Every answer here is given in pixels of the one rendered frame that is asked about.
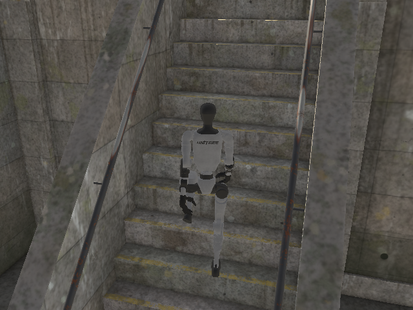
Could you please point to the stairs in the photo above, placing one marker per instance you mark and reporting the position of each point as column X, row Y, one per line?
column 246, row 58

